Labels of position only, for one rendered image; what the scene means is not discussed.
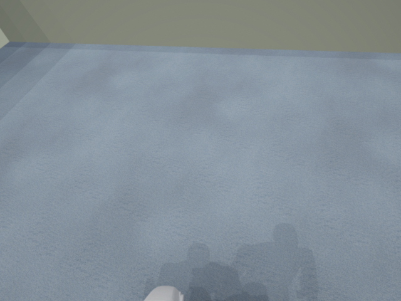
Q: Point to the left robot thigh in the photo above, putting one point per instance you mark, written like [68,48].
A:
[165,293]

